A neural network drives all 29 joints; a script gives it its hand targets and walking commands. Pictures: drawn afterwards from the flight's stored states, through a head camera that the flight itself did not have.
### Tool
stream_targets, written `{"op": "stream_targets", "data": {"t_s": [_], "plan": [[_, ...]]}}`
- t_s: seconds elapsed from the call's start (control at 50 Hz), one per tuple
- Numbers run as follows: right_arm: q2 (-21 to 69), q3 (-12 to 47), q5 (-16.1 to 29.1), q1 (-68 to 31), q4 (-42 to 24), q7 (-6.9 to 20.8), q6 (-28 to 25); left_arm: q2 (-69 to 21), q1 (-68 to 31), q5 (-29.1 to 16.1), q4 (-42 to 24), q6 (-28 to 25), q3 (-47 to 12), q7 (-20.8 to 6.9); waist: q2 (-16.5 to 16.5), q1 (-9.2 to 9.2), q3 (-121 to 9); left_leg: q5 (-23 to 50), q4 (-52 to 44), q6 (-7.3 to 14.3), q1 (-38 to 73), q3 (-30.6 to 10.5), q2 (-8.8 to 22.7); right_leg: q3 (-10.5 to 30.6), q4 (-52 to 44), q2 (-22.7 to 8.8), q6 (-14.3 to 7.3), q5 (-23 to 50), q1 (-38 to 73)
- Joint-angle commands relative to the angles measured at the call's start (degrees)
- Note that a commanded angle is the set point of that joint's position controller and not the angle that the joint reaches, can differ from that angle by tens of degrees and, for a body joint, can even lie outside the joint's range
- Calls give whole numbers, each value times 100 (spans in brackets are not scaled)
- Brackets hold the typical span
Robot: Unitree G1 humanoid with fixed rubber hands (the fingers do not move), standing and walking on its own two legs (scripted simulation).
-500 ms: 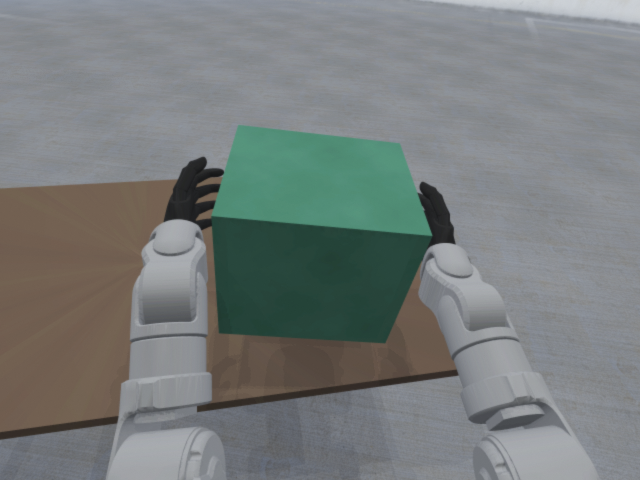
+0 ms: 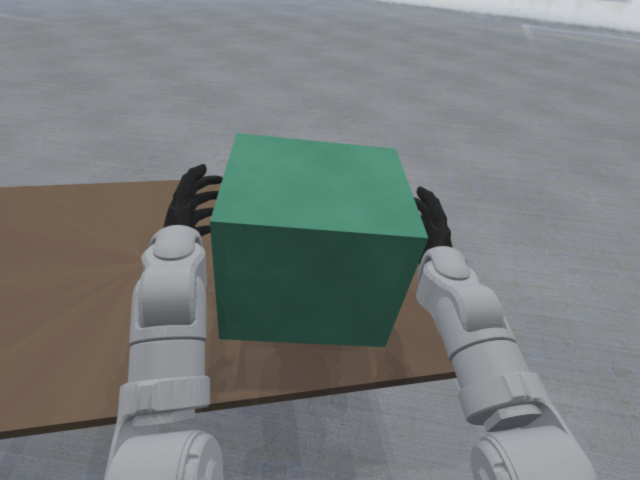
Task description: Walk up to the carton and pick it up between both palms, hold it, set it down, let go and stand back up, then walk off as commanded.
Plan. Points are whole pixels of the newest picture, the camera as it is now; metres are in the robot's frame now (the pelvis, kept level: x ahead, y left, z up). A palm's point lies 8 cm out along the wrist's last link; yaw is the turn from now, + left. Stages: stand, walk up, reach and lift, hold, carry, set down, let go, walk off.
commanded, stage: hold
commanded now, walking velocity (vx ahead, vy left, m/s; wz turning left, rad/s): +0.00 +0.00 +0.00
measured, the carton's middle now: (310, 240) +0.39 +0.01 +0.16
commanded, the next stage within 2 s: none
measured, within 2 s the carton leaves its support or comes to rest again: neither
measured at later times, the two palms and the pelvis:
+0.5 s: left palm (189, 229) +0.36 +0.15 +0.19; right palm (436, 250) +0.36 -0.15 +0.16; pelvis +0.01 +0.00 +0.00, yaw +0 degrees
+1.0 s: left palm (184, 227) +0.36 +0.16 +0.20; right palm (437, 247) +0.36 -0.14 +0.17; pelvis +0.00 +0.00 +0.00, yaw +0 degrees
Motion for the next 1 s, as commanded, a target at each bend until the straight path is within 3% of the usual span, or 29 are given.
{"op": "stream_targets", "data": {"t_s": [0.0, 0.06, 0.12, 0.14, 0.16, 0.22, 0.24, 0.26, 0.28, 0.32, 0.34, 0.38, 0.46, 0.48, 0.5, 0.52, 0.54, 0.6, 0.64, 0.66, 0.72, 0.74, 0.78, 0.8, 0.84, 0.86, 0.88, 0.94, 0.98], "plan": [[3428, 2555, 680, -5421, -2978, 675, -723, -3534, -3723, -1216, -1135, -496, -3451, -675, 502, -4, -3350, 1413, 195, -96, 2260, 182, -278, -239, -428, 330, 290, 1028, -577], [3359, 2448, 636, -5167, -2586, 662, -618, -3356, -3709, -1183, -1110, -504, -3422, -604, 636, 3, -3139, 1293, 170, -101, 2189, 133, -279, -263, -406, 323, 270, 991, -679], [3098, 2179, 372, -4951, -1982, 651, -435, -2960, -3200, -866, -208, -294, -2740, -758, 201, 26, -2113, 498, -127, 129, 1659, 253, -295, -170, -547, 193, 328, 630, -784], [3196, 2249, 395, -5095, -2051, 661, -500, -3039, -3352, -708, -310, -294, -2671, -793, 246, 113, -2286, 350, -175, 108, 1680, 326, -315, -215, -579, 242, 299, 345, -710], [3144, 2179, 365, -4910, -1854, 659, -479, -3073, -3183, -605, -274, -258, -2629, -859, 327, 48, -1989, 420, -229, 112, 1732, 337, -285, -242, -602, 230, 278, 415, -652], [3276, 2262, 544, -4810, -2417, 598, -577, -3418, -3343, -1010, -876, -365, -3134, -895, 339, -193, -2704, 1280, 32, -34, 1974, 293, -338, -217, -504, 297, 313, 1128, -326], [3326, 2324, 676, -4996, -3023, 589, -722, -3660, -3525, -1332, -1465, -437, -3518, -805, 559, -323, -3424, 1840, 269, -200, 2379, 201, -301, -270, -363, 322, 290, 1655, -452], [3324, 2504, 744, -5247, -3208, 601, -731, -3603, -3698, -1359, -1547, -494, -3536, -728, 535, -128, -3567, 1906, 300, -207, 2457, 169, -272, -304, -350, 387, 296, 1586, -627], [3293, 2434, 669, -5183, -2749, 601, -627, -3386, -3790, -1201, -1394, -472, -3453, -675, 746, -115, -3336, 1671, 213, -179, 2394, 148, -293, -341, -423, 366, 285, 1216, -693], [3306, 2395, 543, -5194, -2376, 618, -522, -3153, -3509, -894, -612, -343, -3163, -691, 587, -4, -2392, 984, 45, -76, 1943, 184, -309, -247, -497, 295, 290, 913, -821], [3273, 2287, 438, -4966, -2181, 645, -480, -3181, -3317, -825, -668, -307, -3068, -724, 454, -28, -2286, 985, -15, -42, 1864, 168, -276, -283, -464, 313, 259, 920, -684], [3126, 2393, 493, -4803, -2326, 617, -454, -3130, -2961, -770, -594, -207, -2933, -854, 261, -44, -2202, 962, -57, 41, 1825, 283, -309, -226, -490, 281, 369, 1080, -500], [3519, 2507, 623, -5016, -2555, 627, -572, -3236, -3654, -1097, -1098, -449, -3176, -790, 360, -34, -2785, 945, 49, 43, 1879, 268, -350, -189, -394, 214, 380, 1138, -567], [3416, 2503, 619, -5394, -3079, 599, -676, -3479, -3533, -1258, -1153, -441, -3498, -751, 394, -94, -3088, 1300, 126, -45, 1992, 157, -298, -241, -343, 303, 354, 1403, -517], [3509, 2617, 658, -5307, -3261, 593, -684, -3526, -3631, -1324, -1503, -485, -3562, -691, 468, -18, -3347, 1597, 221, -61, 2229, 181, -299, -229, -344, 311, 362, 1628, -538], [3421, 2502, 594, -4969, -2797, 594, -568, -3357, -3574, -1209, -1108, -427, -3417, -731, 417, -49, -2858, 1348, 156, -65, 1996, 206, -325, -194, -407, 304, 347, 1388, -521], [3575, 2679, 678, -5162, -2910, 585, -573, -3305, -3699, -1151, -1210, -429, -3330, -713, 402, 95, -3057, 1241, 147, 1, 1956, 211, -336, -186, -351, 282, 396, 1269, -495], [3264, 2524, 652, -4837, -2430, 601, -443, -3179, -3189, -932, -811, -293, -3083, -750, 538, 20, -2517, 1126, 59, 31, 2058, 188, -312, -148, -465, 236, 347, 1159, -693], [3217, 2501, 522, -4734, -2723, 552, -502, -3236, -3070, -1042, -1020, -254, -3251, -822, 409, -83, -2704, 1169, 58, 14, 1955, 237, -369, -181, -432, 220, 378, 1344, -409], [3347, 2480, 583, -4864, -2682, 538, -483, -3252, -3348, -1034, -1042, -296, -3225, -786, 217, -61, -2605, 1136, 26, 18, 1867, 209, -328, -185, -426, 275, 358, 1270, -382], [3435, 2744, 748, -4847, -2968, 554, -509, -3312, -3134, -973, -1357, -297, -3286, -785, 470, 58, -2963, 1557, 163, -39, 2085, 259, -332, -220, -308, 300, 413, 1713, -376], [3216, 2409, 601, -4939, -2519, 556, -425, -3276, -3399, -1031, -1000, -295, -3301, -778, 473, -49, -2517, 1166, 66, -37, 2040, 160, -285, -187, -444, 293, 339, 1216, -672], [3327, 2404, 572, -5079, -2828, 588, -538, -3152, -3418, -1087, -1019, -338, -3182, -817, 222, -95, -2672, 986, 41, 32, 1900, 189, -334, -234, -416, 263, 389, 1159, -575], [3307, 2360, 595, -4962, -2629, 584, -488, -3278, -3452, -1065, -1011, -325, -3268, -795, 451, -123, -2635, 1168, 57, -33, 2037, 221, -312, -234, -437, 280, 352, 1204, -601], [3214, 2384, 446, -5121, -2777, 579, -506, -3216, -3478, -1132, -795, -348, -3205, -810, 332, -79, -2734, 839, 11, 15, 1864, 202, -332, -213, -442, 230, 349, 1003, -665], [3293, 2358, 573, -4747, -2467, 574, -490, -3278, -3412, -1101, -999, -372, -3281, -810, 470, -203, -2619, 1091, 38, -28, 2010, 215, -311, -207, -444, 246, 335, 1208, -647], [3338, 2466, 553, -4914, -2792, 571, -556, -3324, -3457, -1079, -1243, -362, -3400, -816, 574, -76, -2801, 1351, 117, -70, 2112, 254, -321, -222, -389, 274, 340, 1398, -514], [3300, 2428, 509, -4842, -2644, 561, -465, -3152, -3398, -1034, -1022, -326, -3158, -819, 329, -11, -2908, 1013, 45, -18, 1975, 202, -304, -212, -409, 280, 362, 1170, -526], [3297, 2460, 563, -5079, -2618, 561, -506, -3178, -3276, -909, -796, -263, -3074, -848, 449, -2, -2526, 1192, 41, 30, 1900, 252, -360, -174, -425, 227, 363, 1302, -484]]}}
